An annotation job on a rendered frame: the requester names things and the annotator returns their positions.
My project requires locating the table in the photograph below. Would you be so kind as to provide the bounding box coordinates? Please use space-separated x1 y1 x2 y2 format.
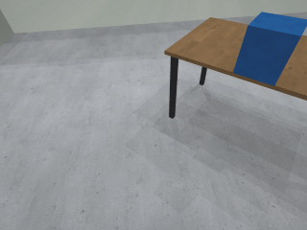
164 17 307 119

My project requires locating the carton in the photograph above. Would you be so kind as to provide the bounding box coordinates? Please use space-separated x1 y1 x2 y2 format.
233 11 307 86

